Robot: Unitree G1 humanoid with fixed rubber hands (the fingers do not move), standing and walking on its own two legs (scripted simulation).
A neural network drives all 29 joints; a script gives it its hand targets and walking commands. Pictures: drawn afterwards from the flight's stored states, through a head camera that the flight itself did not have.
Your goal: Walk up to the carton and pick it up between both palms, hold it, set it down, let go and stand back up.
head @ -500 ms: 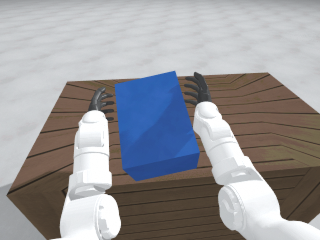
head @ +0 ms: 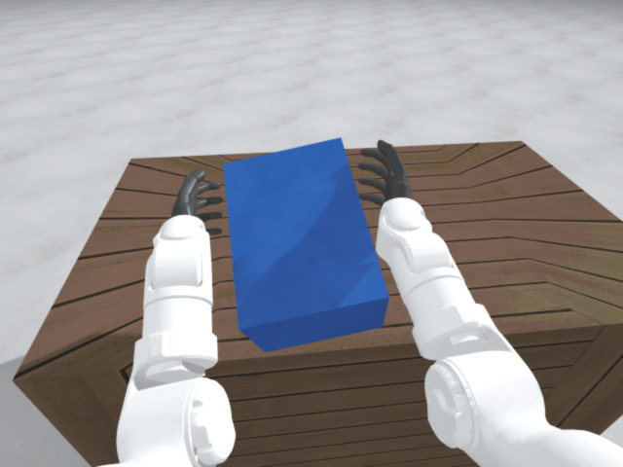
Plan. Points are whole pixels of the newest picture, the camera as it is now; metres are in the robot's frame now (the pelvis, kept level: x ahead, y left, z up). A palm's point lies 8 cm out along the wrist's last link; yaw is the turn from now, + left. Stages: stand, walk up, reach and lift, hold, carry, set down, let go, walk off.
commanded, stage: hold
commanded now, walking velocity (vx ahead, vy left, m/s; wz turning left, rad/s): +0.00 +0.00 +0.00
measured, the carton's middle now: (302, 245) +0.41 -0.01 +0.10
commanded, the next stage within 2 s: set down in 0.46 s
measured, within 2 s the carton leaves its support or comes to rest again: neither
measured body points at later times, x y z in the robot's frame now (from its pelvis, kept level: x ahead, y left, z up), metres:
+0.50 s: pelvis +0.00 +0.00 +0.00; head -0.07 +0.01 +0.45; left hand +0.39 +0.14 +0.18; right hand +0.39 -0.13 +0.21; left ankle +0.05 +0.13 -0.74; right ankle +0.04 -0.13 -0.74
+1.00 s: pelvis +0.02 -0.01 +0.00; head -0.01 +0.01 +0.45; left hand +0.42 +0.15 +0.15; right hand +0.43 -0.12 +0.20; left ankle +0.05 +0.13 -0.74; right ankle +0.04 -0.13 -0.74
